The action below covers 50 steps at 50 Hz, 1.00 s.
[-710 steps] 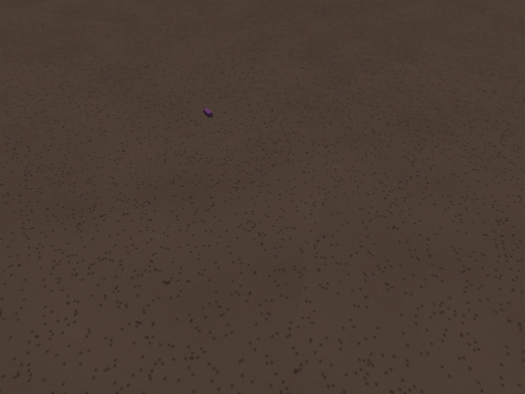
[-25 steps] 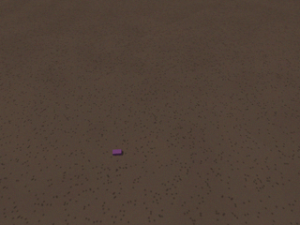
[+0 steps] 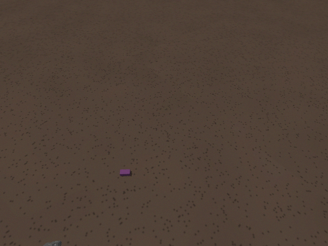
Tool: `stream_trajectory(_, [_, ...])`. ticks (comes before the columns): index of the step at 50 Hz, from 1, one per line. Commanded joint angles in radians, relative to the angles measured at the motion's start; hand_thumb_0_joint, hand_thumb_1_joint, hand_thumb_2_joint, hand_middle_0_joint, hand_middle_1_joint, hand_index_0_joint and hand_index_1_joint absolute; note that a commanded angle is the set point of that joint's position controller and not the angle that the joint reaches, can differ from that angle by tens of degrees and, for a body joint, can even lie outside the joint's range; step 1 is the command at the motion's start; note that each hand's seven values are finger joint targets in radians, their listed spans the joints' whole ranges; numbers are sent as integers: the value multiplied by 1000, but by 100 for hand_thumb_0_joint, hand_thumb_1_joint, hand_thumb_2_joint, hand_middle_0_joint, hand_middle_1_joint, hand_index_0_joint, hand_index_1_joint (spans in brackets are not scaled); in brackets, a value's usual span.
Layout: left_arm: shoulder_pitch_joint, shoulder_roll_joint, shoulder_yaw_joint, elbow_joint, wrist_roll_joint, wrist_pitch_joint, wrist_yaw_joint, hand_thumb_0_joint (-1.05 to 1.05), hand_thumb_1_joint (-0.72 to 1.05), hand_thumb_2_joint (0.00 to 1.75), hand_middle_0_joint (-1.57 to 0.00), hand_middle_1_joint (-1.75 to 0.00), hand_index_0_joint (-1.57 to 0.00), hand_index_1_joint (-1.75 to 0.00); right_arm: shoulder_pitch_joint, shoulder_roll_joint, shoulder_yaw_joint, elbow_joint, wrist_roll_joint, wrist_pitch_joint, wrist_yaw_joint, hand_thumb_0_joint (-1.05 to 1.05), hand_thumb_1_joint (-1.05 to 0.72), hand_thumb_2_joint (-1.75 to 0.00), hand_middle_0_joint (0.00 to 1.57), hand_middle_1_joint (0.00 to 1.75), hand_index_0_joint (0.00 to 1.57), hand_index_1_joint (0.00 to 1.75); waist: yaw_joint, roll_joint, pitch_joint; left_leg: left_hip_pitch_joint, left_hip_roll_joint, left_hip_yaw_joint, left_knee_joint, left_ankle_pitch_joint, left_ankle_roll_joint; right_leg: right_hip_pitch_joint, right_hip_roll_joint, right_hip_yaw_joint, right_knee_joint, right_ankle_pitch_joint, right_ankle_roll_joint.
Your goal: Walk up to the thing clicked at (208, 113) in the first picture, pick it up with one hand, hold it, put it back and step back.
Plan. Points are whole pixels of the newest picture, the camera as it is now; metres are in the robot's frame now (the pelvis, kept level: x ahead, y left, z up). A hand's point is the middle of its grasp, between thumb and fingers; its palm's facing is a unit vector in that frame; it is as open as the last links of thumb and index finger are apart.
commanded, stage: walk up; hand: left
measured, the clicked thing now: (125, 172) +0.68 +0.25 -0.76
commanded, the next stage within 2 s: stand in 0.28 s
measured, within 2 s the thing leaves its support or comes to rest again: neither
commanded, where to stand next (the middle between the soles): +0.35 -0.02 m, yaw +2 degrees
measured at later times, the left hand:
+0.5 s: hand out of the picture +0.06 +0.26 -0.15, palm faces +0.00 -0.94 -0.34, open 7.4 cm
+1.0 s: hand out of the picture +0.04 +0.25 -0.14, palm faces -0.03 -0.94 -0.35, open 7.4 cm
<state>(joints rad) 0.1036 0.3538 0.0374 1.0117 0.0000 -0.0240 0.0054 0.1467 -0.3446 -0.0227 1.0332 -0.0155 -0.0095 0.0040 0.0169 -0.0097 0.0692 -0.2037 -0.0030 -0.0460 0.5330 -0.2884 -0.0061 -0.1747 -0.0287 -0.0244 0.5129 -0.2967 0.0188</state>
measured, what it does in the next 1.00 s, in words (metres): stands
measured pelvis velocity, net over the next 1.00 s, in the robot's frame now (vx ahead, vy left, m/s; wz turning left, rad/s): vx -0.02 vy -0.01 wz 0.00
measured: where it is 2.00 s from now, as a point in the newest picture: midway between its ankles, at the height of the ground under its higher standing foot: outside the picture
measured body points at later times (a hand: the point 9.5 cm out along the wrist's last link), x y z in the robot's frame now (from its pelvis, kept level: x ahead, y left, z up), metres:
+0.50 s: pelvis -0.01 +0.00 +0.01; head +0.00 +0.00 +0.46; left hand +0.06 +0.31 -0.12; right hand +0.10 -0.29 -0.12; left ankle +0.00 +0.13 -0.74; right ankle -0.01 -0.13 -0.74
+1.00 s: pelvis -0.02 -0.01 +0.01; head -0.01 -0.01 +0.46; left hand +0.04 +0.30 -0.12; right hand +0.03 -0.31 -0.13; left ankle +0.00 +0.13 -0.74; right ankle -0.01 -0.13 -0.74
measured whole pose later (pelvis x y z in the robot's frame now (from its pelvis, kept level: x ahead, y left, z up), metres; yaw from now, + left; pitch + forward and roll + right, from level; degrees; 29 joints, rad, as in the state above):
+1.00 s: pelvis -0.02 -0.01 +0.01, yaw +0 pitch -2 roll +0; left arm 0.12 0.36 0.00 1.15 0.01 -0.02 -0.01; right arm 0.13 -0.36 0.00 1.15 -0.01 0.00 0.01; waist 0.00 0.01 0.06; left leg -0.15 0.01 -0.05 0.34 -0.16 -0.02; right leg -0.13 -0.01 -0.03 0.34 -0.17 0.01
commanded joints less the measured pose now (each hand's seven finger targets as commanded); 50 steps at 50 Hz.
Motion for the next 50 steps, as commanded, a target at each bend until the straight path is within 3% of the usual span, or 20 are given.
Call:
stream_trajectory(1, [-46, 207, 47, -53, -5, -21, 12, 0, 90, 90, -20, -30, -20, -30, -44, -222, -47, -52, 4, -31, -17, 0, -90, -90, 20, 30, 20, 30, -1, 78, -147, 31, 116, -89, -99, 466, 58, 109, -78, 58, -47, 319, -55])
stream_trajectory(3, [-48, 201, 43, -35, -6, -17, 12, 0, 90, 90, -20, -30, -20, -30, -77, -217, -46, -51, 6, -29, -16, 0, -90, -90, 20, 30, 20, 30, 6, 90, -147, 46, 130, -103, -122, 455, 61, 106, -71, 46, -63, 288, -50])
stream_trajectory(6, [-60, 204, 38, -15, -1, -14, 9, 0, 90, 90, -20, -30, -20, -30, -109, -208, -43, -46, 5, -24, -15, 0, -90, -90, 20, 30, 20, 30, 6, 72, -126, 19, 127, -107, -154, 328, 56, 119, -75, 56, -99, 241, -45])
stream_trajectory(10, [-74, 206, 36, 0, 5, -14, 5, 0, 90, 90, -20, -30, -20, -30, -128, -200, -41, -32, 1, -22, -13, 0, -90, -90, 20, 30, 20, 30, 2, 44, -101, 5, 113, -101, -186, 243, 45, 115, -81, 65, -138, 212, -43])
stream_trajectory(13, [-72, 208, 37, 11, 7, -15, 3, 0, 90, 90, -20, -30, -20, -30, -137, -201, -40, -25, 1, -23, -10, 0, -90, -90, 20, 30, 20, 30, 2, 30, -97, 16, 109, -96, -190, 233, 43, 113, -84, 66, -161, 210, -40])
stream_trajectory(15, [-70, 193, 18, 34, 10, -14, 2, 0, 90, 90, -20, -30, -20, -30, -120, -215, -37, -13, 7, -30, -10, 0, -90, -90, 20, 30, 20, 30, -12, 23, -97, 73, 123, -98, -207, 334, 35, 103, -94, 79, -187, 273, -30])
stream_trajectory(18, [-75, 201, 15, 43, 7, -13, 3, 0, 90, 90, -20, -30, -20, -30, -128, -211, -35, -4, 8, -31, -9, 0, -90, -90, 20, 30, 20, 30, -11, 26, -104, 102, 121, -90, -218, 350, 28, 103, -96, 77, -195, 272, -31])
stream_trajectory(21, [-72, 201, 11, 55, 8, -12, 1, 0, 90, 90, -20, -30, -20, -30, -127, -208, -30, 3, 6, -27, -8, 0, -90, -90, 20, 30, 20, 30, -14, 28, -85, 73, 121, -90, -245, 266, 25, 105, -93, 78, -217, 209, -27])
stream_trajectory(28, [-51, 207, 3, 74, 10, -18, 1, 0, 90, 90, -20, -30, -20, -30, -133, -209, -25, 21, 9, -26, -4, 0, -90, -90, 20, 30, 20, 30, -8, 15, -106, 112, 120, -83, -245, 266, 25, 100, -107, 88, -239, 223, -29])
stream_trajectory(33, [-40, 216, 2, 84, 12, -13, 0, 0, 90, 90, -20, -30, -20, -30, -113, -214, -24, 35, 7, -16, -1, 0, -90, -90, 20, 30, 20, 30, -12, 13, -47, 55, 109, -87, -274, 95, 21, 60, -100, 96, -268, 79, -29])
stream_trajectory(36, [-39, 219, 3, 81, 13, -14, -2, 0, 90, 90, -20, -30, -20, -30, -98, -215, -22, 37, 5, -20, 0, 0, -90, -90, 20, 30, 20, 30, -15, 20, -58, 39, 115, -88, -278, 115, 22, 82, -103, 97, -256, 111, -33])
stream_trajectory(39, [-30, 216, 3, 84, 12, -13, -2, 0, 90, 90, -20, -30, -20, -30, -104, -215, -22, 41, 5, -18, 0, 0, -90, -90, 20, 30, 20, 30, -6, 16, -37, 18, 106, -93, -282, 54, 20, 59, -98, 100, -265, 36, -31])
stream_trajectory(46, [-32, 219, 3, 73, 11, -11, -5, 0, 90, 90, -20, -30, -20, -30, -74, -219, -18, 46, 4, -19, -1, 0, -90, -90, 20, 30, 20, 30, -13, 7, -51, 30, 109, -91, -267, 85, 20, 44, -101, 109, -262, 54, -37])
stream_trajectory(48, [-34, 220, 3, 68, 9, -14, -4, 0, 90, 90, -20, -30, -20, -30, -66, -216, -15, 46, 2, -21, -2, 0, -90, -90, 20, 30, 20, 30, -16, 10, -84, 43, 118, -88, -255, 171, 22, 78, -107, 107, -246, 145, -38])
stream_trajectory(50, [-29, 221, 3, 70, 7, -13, -4, 0, 90, 90, -20, -30, -20, -30, -66, -219, -13, 47, 4, -23, -4, 0, -90, -90, 20, 30, 20, 30, -14, 19, -83, 37, 117, -86, -256, 179, 20, 87, -105, 104, -240, 160, -37])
